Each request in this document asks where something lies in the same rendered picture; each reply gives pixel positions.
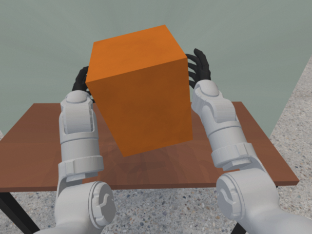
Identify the robot right hand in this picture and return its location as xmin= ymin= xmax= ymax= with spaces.
xmin=185 ymin=48 xmax=211 ymax=89

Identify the robot left forearm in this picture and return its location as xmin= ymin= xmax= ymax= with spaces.
xmin=54 ymin=90 xmax=104 ymax=215

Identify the robot left upper arm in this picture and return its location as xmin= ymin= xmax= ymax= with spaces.
xmin=33 ymin=181 xmax=116 ymax=234

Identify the robot right forearm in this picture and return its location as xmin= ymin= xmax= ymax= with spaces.
xmin=191 ymin=79 xmax=279 ymax=197

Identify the robot right upper arm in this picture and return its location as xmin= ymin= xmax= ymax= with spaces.
xmin=216 ymin=168 xmax=312 ymax=234

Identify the carton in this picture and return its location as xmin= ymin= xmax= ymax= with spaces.
xmin=85 ymin=25 xmax=193 ymax=157

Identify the table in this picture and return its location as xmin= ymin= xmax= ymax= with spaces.
xmin=0 ymin=101 xmax=300 ymax=234

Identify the robot left hand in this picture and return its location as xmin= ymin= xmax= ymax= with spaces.
xmin=72 ymin=66 xmax=95 ymax=103

